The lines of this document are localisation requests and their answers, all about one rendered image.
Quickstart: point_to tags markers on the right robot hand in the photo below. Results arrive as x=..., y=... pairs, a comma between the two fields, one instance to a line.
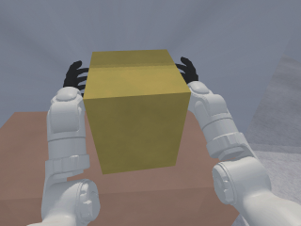
x=190, y=74

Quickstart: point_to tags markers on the right robot upper arm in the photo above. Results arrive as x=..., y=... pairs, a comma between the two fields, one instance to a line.
x=243, y=183

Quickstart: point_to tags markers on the left robot upper arm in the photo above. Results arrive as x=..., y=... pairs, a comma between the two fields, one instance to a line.
x=70, y=203

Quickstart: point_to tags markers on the robot right forearm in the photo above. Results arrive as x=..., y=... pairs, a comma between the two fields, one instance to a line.
x=224, y=141

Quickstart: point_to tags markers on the pedestal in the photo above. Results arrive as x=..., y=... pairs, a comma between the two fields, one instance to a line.
x=180, y=195

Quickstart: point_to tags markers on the left robot hand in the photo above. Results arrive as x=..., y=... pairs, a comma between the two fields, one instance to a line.
x=72, y=80

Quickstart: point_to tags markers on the robot left forearm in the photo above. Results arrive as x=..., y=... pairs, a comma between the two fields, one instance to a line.
x=66, y=132

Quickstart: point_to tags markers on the carton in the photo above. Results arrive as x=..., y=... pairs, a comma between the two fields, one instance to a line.
x=136, y=103

